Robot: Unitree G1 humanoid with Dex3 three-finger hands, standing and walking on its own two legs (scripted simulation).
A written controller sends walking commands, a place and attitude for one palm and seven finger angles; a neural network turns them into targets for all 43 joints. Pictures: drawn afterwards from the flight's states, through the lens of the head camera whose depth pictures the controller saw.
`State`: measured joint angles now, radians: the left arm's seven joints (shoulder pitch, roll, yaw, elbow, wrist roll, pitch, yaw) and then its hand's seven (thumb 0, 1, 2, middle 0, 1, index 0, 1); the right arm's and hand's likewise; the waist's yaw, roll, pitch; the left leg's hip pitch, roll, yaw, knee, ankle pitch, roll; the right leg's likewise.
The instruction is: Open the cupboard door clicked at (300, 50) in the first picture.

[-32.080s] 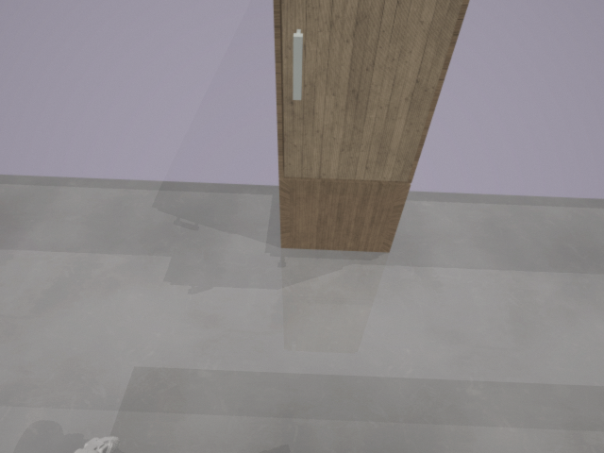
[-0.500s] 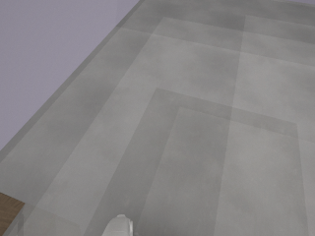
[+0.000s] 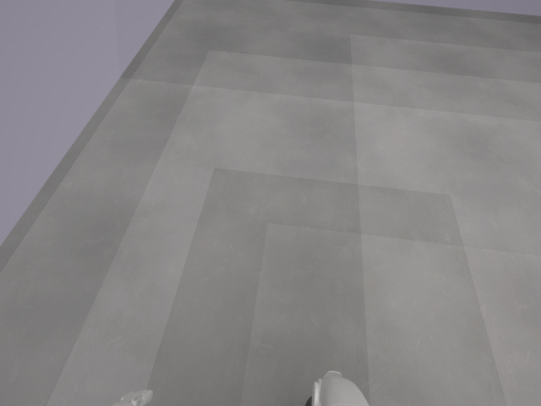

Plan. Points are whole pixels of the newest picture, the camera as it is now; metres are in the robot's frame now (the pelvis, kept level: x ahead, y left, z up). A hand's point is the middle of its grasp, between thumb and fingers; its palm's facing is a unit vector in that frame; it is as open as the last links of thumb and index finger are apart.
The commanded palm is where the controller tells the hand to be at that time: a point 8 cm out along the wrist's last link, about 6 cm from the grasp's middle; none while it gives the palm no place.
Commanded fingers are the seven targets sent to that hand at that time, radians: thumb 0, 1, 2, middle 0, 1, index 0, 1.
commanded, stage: walk to a spot facing it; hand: left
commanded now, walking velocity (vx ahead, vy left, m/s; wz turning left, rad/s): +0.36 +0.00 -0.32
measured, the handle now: out of the picture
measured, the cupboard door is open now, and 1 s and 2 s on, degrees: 41 41 41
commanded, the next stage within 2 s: turn to face it in 0.38 s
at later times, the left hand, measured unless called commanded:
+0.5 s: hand (207, 335) +0.26 +0.13 -0.18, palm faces -0.01 -0.99 -0.17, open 7.2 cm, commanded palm none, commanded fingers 0.00 0.90 0.90 -0.20 -0.30 -0.20 -0.30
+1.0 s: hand (218, 226) +0.49 +0.14 -0.16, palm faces +0.17 -0.95 -0.26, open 7.4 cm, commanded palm none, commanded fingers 0.00 0.90 0.90 -0.20 -0.30 -0.20 -0.30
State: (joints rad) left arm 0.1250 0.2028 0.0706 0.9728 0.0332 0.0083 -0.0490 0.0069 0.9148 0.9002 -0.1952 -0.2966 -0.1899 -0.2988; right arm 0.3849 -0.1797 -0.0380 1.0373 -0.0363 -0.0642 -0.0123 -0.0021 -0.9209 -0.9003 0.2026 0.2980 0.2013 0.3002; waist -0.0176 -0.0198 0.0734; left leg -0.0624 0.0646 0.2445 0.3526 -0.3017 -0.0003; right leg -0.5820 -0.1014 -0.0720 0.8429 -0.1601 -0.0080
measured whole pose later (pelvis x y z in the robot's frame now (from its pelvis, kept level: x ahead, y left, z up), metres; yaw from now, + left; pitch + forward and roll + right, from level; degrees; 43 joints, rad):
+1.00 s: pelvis +0.39 -0.08 -0.02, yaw +10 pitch +2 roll +0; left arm 0.11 0.20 0.06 0.89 0.02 -0.01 0.01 0.00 0.91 0.90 -0.20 -0.30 -0.19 -0.30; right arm 0.23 -0.20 -0.08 0.98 -0.02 0.05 0.01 0.00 -0.91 -0.90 0.21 0.30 0.20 0.30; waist -0.03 0.03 0.05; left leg -0.42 -0.03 -0.07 0.70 -0.37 -0.01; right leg -0.34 -0.04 -0.05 0.60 -0.30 0.02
